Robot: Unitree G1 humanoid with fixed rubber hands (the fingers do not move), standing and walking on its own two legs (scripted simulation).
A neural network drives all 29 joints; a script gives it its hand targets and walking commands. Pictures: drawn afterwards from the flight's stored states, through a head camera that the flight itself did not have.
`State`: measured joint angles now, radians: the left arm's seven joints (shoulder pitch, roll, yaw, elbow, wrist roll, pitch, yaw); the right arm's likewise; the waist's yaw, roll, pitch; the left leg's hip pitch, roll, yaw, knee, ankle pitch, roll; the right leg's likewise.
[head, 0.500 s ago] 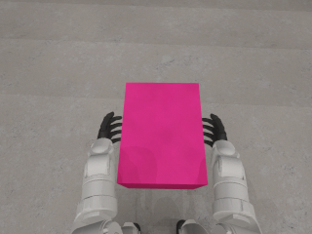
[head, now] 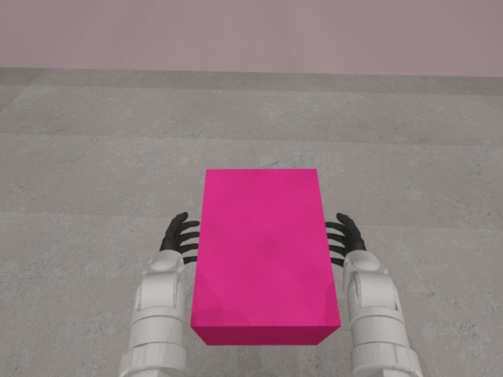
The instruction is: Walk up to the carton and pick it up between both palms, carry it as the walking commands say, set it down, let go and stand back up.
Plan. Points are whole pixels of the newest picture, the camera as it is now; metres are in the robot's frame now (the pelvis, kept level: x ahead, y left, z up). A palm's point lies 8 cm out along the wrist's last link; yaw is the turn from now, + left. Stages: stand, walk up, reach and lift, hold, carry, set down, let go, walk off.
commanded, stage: reach and lift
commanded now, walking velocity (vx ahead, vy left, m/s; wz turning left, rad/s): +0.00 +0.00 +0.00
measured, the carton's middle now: (261, 257) +0.36 -0.01 -0.05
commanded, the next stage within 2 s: hold in 1.44 s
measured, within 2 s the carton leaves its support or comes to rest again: neither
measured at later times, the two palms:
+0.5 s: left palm (161, 259) +0.30 +0.15 +0.05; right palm (354, 255) +0.29 -0.15 +0.05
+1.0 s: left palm (160, 257) +0.30 +0.15 +0.06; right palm (353, 254) +0.30 -0.15 +0.05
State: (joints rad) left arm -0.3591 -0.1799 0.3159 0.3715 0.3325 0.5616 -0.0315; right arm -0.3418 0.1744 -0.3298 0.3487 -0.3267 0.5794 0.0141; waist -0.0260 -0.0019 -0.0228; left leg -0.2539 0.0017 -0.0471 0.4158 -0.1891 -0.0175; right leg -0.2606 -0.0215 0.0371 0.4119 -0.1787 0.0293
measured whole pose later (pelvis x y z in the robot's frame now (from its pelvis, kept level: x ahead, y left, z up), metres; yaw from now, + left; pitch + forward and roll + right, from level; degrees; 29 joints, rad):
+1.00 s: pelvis +0.01 +0.00 +0.01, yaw +0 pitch -6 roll +0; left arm -0.30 -0.16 0.24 0.23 0.32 0.74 -0.02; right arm -0.28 0.16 -0.22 0.23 -0.31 0.76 0.01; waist 0.01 0.01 0.04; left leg -0.04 0.01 -0.05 0.31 -0.17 -0.02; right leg -0.04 -0.01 0.04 0.31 -0.16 0.02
